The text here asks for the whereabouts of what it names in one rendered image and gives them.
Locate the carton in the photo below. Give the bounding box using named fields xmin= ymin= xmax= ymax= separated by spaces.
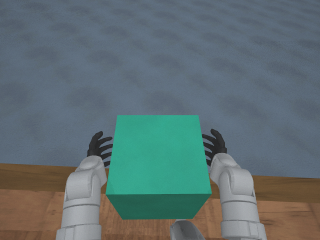
xmin=105 ymin=115 xmax=212 ymax=220

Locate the right robot forearm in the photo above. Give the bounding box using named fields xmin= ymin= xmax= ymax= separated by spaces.
xmin=209 ymin=153 xmax=267 ymax=240

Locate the left robot hand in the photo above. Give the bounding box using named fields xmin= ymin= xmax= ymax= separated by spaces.
xmin=87 ymin=131 xmax=113 ymax=167

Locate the left robot forearm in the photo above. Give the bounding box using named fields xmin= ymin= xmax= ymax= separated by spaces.
xmin=55 ymin=155 xmax=107 ymax=240

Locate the right robot thigh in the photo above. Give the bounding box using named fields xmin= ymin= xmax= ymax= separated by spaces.
xmin=169 ymin=220 xmax=206 ymax=240

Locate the right robot hand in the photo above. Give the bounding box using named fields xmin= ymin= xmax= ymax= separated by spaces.
xmin=202 ymin=129 xmax=227 ymax=166

